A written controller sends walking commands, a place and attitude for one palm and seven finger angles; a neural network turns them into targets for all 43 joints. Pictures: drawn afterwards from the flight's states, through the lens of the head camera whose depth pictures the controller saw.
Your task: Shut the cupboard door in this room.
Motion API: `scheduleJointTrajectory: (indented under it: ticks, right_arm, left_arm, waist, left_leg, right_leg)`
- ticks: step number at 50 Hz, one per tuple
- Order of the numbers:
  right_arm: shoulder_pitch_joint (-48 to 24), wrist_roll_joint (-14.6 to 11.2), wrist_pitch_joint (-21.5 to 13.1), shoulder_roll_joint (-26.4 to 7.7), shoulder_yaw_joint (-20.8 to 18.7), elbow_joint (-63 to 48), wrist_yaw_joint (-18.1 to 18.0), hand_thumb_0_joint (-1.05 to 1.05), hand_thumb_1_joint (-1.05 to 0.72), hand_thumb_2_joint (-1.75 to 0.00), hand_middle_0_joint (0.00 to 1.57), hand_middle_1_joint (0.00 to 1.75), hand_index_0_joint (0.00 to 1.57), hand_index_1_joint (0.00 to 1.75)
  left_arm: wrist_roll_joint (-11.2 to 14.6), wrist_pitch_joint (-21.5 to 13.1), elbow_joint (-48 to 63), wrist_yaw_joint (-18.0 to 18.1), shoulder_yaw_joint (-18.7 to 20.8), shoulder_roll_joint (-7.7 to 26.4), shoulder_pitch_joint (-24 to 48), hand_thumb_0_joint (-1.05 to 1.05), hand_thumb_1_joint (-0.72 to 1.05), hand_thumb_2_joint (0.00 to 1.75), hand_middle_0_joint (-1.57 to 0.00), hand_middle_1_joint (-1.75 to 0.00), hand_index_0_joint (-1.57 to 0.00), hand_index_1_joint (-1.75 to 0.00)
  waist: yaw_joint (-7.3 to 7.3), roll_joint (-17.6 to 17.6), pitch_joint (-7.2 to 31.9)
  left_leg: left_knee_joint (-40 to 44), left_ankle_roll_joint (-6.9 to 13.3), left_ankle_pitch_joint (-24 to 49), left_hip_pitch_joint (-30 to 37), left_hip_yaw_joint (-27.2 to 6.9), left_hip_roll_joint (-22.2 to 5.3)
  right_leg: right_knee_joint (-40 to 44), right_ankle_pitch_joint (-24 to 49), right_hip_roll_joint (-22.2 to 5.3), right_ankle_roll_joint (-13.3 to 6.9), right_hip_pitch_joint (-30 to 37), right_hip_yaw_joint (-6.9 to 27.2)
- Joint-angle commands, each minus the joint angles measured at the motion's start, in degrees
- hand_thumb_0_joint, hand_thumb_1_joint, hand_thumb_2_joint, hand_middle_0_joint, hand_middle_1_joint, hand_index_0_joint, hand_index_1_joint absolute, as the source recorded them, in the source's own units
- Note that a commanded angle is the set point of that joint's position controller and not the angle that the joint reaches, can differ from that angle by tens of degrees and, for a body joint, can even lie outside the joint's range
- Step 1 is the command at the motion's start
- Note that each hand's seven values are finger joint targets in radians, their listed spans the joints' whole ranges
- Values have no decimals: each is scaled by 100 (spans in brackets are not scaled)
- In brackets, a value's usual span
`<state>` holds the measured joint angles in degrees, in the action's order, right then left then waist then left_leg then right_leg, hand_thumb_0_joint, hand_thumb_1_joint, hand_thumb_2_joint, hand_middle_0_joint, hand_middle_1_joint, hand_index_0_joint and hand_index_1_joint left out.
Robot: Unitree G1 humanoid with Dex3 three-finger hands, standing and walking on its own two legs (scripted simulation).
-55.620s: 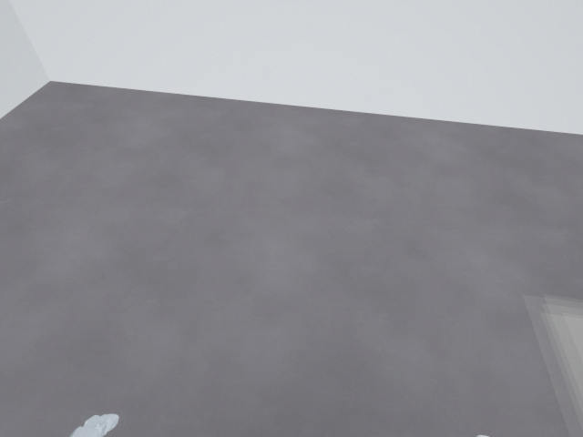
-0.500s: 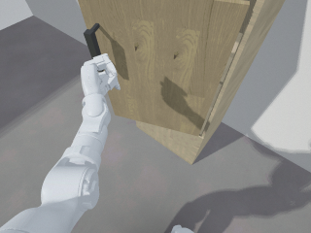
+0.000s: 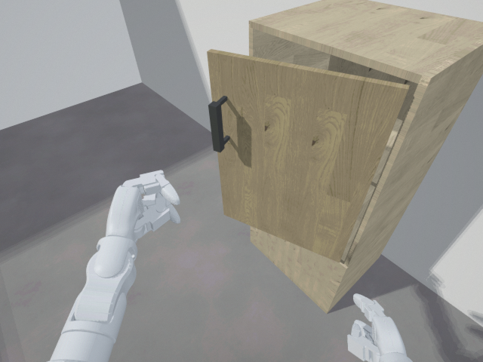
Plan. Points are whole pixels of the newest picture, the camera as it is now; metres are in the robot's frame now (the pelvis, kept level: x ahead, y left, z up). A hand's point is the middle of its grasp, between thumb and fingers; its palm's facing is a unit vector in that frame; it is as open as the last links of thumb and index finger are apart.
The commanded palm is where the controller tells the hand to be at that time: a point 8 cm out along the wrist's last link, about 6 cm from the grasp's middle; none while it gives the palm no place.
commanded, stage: draw the hand back to the body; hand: left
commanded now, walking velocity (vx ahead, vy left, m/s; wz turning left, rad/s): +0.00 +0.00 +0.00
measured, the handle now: (221, 124) +0.67 +0.10 +0.06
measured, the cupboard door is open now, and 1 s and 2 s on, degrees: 21 21 21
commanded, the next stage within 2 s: step back with the hand held close in 0.88 s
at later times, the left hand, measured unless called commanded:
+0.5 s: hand (35, 255) +0.21 +0.28 +0.16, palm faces +0.41 -0.81 -0.42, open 6.1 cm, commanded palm +0.16 +0.32 +0.18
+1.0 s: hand (24, 256) +0.20 +0.28 +0.17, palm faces +0.46 -0.79 -0.40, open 7.4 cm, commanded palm +0.15 +0.32 +0.18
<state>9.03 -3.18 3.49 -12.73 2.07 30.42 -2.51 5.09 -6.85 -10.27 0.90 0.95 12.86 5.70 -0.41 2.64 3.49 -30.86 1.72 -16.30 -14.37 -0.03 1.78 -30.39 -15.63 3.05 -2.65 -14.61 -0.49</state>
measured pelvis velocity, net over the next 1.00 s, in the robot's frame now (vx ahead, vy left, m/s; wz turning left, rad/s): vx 0.02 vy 0.01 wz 0.02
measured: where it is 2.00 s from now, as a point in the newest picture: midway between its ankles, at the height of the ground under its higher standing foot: outside the picture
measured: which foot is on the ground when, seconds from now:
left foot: down 0.00-1.00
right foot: down 0.00-1.00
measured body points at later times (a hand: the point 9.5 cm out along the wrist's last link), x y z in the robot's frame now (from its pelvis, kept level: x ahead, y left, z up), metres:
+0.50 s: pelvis +0.02 +0.02 +0.01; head -0.01 -0.01 +0.46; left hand +0.18 +0.32 +0.18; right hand +0.21 -0.20 -0.08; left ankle +0.00 +0.10 -0.73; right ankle +0.01 -0.09 -0.73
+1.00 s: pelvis +0.02 +0.01 +0.01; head -0.01 -0.01 +0.46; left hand +0.17 +0.32 +0.19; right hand +0.21 -0.19 -0.08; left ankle +0.00 +0.10 -0.73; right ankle +0.01 -0.09 -0.73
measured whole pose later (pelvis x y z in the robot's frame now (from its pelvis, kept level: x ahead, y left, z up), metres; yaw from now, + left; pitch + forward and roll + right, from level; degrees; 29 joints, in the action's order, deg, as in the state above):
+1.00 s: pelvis +0.02 +0.01 +0.01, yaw +1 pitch -3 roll -1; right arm 11.4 -1.0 -3.7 -12.6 2.0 35.6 -3.5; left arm 4.7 -4.8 20.5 4.9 20.0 20.6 -25.7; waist -3.7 4.2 1.0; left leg -24.7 2.7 -14.7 -6.8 -0.7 2.7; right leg -23.0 -13.7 2.1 -1.6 -6.2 -0.9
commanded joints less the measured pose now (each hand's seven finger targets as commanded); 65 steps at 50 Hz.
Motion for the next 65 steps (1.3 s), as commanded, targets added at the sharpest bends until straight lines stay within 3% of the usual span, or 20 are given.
scheduleJointTrajectory:
  ticks: [1, 4, 9, 16, 20, 25, 26, 29, 32, 37, 39, 43, 47, 50, 51, 52, 53, 57, 64, 65]
  right_arm:
    - [-589, 27, -218, -460, -103, -780, -133, 0, -90, -90, 20, 30, 20, 30]
    - [-611, 82, -354, -486, -82, -798, -136, 0, -90, -90, 20, 30, 20, 30]
    - [-644, 160, -497, -536, -87, -726, -152, 0, -90, -90, 20, 30, 20, 30]
    - [-662, 184, -567, -508, -141, -636, -113, 0, -90, -90, 20, 30, 20, 30]
    - [-627, 182, -667, -504, -192, -618, -80, 0, -90, -90, 20, 30, 20, 30]
    - [-568, 179, -850, -532, -253, -583, -105, 0, -90, -90, 20, 30, 20, 30]
    - [-563, 190, -875, -532, -245, -533, -101, 0, -90, -90, 20, 30, 20, 30]
    - [-492, 204, -957, -647, -292, -439, -127, 0, -90, -90, 20, 30, 20, 30]
    - [-456, 197, -984, -675, -320, -442, -173, 0, -90, -90, 20, 30, 20, 30]
    - [-518, 221, -1063, -606, -286, -458, -198, 0, -90, -90, 20, 30, 20, 30]
    - [-546, 229, -1095, -614, -267, -432, -192, 0, -90, -90, 20, 30, 20, 30]
    - [-570, 224, -1093, -532, -225, -418, -172, 0, -90, -90, 20, 30, 20, 30]
    - [-557, 210, -1023, -557, -247, -421, -161, 0, -90, -90, 20, 30, 20, 30]
    - [-522, 211, -1017, -581, -277, -443, -150, 0, -90, -90, 20, 30, 20, 30]
    - [-547, 157, -927, -771, -356, -601, -150, 0, -90, -90, 20, 30, 20, 30]
    - [-490, 191, -871, -718, -356, -481, -166, 0, -90, -90, 20, 30, 20, 30]
    - [-502, 207, -813, -729, -381, -472, -145, 0, -90, -90, 20, 30, 20, 30]
    - [-444, 201, -685, -753, -461, -511, -153, 0, -90, -90, 20, 30, 20, 30]
    - [-458, 170, -460, -804, -544, -744, -243, 0, -90, -90, 20, 30, 20, 30]
    - [-421, 160, -424, -764, -536, -772, -249, 0, -90, -90, 20, 30, 20, 30]
  left_arm:
    - [-10, -177, 2021, 124, 561, 906, 1425, 0, 90, 90, -86, -102, -86, -102]
    - [-41, -136, 2776, 200, 627, 1011, 968, 0, 90, 90, -78, -93, -78, -93]
    - [-59, -46, 3219, 310, 1040, 1250, -195, 0, 90, 90, -64, -78, -64, -78]
    - [-33, -48, 3661, 347, 1853, 1584, -1634, 0, 90, 90, -45, -57, -45, -57]
    - [-5, -99, 4165, 372, 2301, 1798, -2318, 0, 90, 90, -34, -45, -34, -45]
    - [16, -121, 4540, 468, 2854, 2091, -2990, 0, 90, 90, -20, -30, -20, -30]
    - [-20, -109, 4442, 446, 2557, 1816, -2854, 0, 90, 90, -20, -30, -20, -30]
    - [-67, -70, 4193, 465, 2246, 1572, -2524, 0, 90, 90, -20, -30, -20, -30]
    - [-98, -74, 4094, 524, 2276, 1641, -2347, 0, 90, 90, -20, -30, -20, -30]
    - [-82, -152, 4455, 571, 2527, 1888, -2459, 0, 90, 90, -20, -30, -20, -30]
    - [-83, -143, 4534, 581, 2661, 2032, -2541, 0, 90, 90, -20, -30, -20, -30]
    - [-62, -112, 4409, 557, 2608, 1878, -2644, 0, 90, 90, -20, -30, -20, -30]
    - [-19, -82, 4074, 493, 2542, 1733, -2667, 0, 90, 90, -20, -30, -20, -30]
    - [-17, -107, 4162, 477, 2550, 1749, -2705, 0, 90, 90, -20, -30, -20, -30]
    - [-39, -376, 4481, 551, 3153, 2374, -2193, 0, 90, 90, -20, -30, -20, -30]
    - [-21, -431, 4035, 534, 2830, 1952, -2750, 0, 90, 90, -20, -30, -20, -30]
    - [-62, -457, 4062, 537, 2677, 1843, -2846, 0, 90, 90, -20, -30, -20, -30]
    - [-81, -602, 4324, 605, 2734, 1941, -3091, 0, 90, 90, -20, -30, -20, -30]
    - [-38, -634, 4735, 687, 3235, 2381, -3505, 0, 90, 90, -20, -30, -20, -30]
    - [-29, -623, 4672, 681, 3172, 2268, -3617, 0, 90, 90, -20, -30, -20, -30]
  waist:
    - [25, 56, 419]
    - [-21, 360, 670]
    - [-124, -144, 549]
    - [-272, -208, 319]
    - [-328, 201, 400]
    - [-371, 251, 281]
    - [-300, 220, 39]
    - [-190, 102, -313]
    - [-202, -110, -171]
    - [-337, 183, 352]
    - [-373, 337, 319]
    - [-349, 425, -95]
    - [-309, 61, -373]
    - [-320, 128, -81]
    - [-120, 110, -161]
    - [-70, -139, -78]
    - [-51, -221, -59]
    - [-12, -59, 376]
    - [-60, 96, 867]
    - [-46, 28, 831]
  left_leg:
    - [736, 62, 397, 462, -59, -126]
    - [876, 43, 699, 780, -120, -144]
    - [1016, 24, 1081, 844, -177, -185]
    - [1030, -43, 1513, 730, -172, -214]
    - [965, -99, 1911, 723, -169, -235]
    - [904, -135, 2079, 689, -173, -269]
    - [943, -141, 1933, 660, -189, -262]
    - [979, -86, 1496, 642, -216, -259]
    - [1002, -48, 1194, 666, -259, -235]
    - [994, -50, 1321, 731, -236, -196]
    - [986, -80, 1438, 656, -240, -202]
    - [1011, -119, 1498, 579, -199, -213]
    - [1089, -85, 1163, 485, -205, -252]
    - [1062, -67, 1315, 603, -189, -250]
    - [784, 105, 776, 199, -378, -369]
    - [582, 122, 708, 300, -427, -320]
    - [512, 109, 733, 331, -437, -324]
    - [369, 40, 1258, 288, -445, -405]
    - [438, -98, 2951, 52, -574, -639]
    - [462, -132, 3085, -7, -598, -676]
  right_leg:
    - [965, 456, -352, 142, 409, 265]
    - [986, 735, -322, 99, 674, 171]
    - [1031, 1019, -280, 105, 867, 50]
    - [1005, 1336, -315, 113, 1030, -19]
    - [958, 1587, -344, 108, 1152, -13]
    - [958, 1611, -331, 134, 1032, -42]
    - [966, 1440, -318, 135, 846, -64]
    - [1064, 1043, -312, 145, 500, -61]
    - [1027, 762, -310, 151, 489, -56]
    - [956, 929, -356, 122, 906, -20]
    - [980, 1050, -354, 105, 1003, -1]
    - [1007, 1119, -328, 102, 839, -27]
    - [1115, 782, -321, 123, 692, -13]
    - [1075, 941, -341, 124, 825, 10]
    - [1299, 974, -676, 88, 534, 650]
    - [1386, 905, -861, 22, 362, 769]
    - [1425, 895, -941, -14, 265, 861]
    - [994, 1643, -1102, -92, 395, 810]
    - [35, 2743, -828, 69, 793, 467]
    - [-62, 2727, -793, 81, 787, 448]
